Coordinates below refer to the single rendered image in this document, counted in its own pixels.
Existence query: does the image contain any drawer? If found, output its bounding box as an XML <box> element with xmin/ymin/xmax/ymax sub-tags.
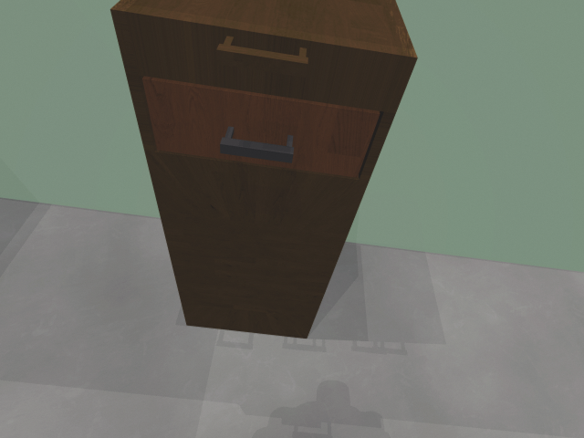
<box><xmin>142</xmin><ymin>76</ymin><xmax>380</xmax><ymax>178</ymax></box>

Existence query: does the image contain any cabinet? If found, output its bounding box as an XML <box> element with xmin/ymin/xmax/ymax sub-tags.
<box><xmin>110</xmin><ymin>0</ymin><xmax>417</xmax><ymax>339</ymax></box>

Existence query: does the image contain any handle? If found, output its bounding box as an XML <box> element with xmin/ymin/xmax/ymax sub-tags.
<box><xmin>220</xmin><ymin>126</ymin><xmax>294</xmax><ymax>163</ymax></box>
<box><xmin>216</xmin><ymin>44</ymin><xmax>308</xmax><ymax>78</ymax></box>

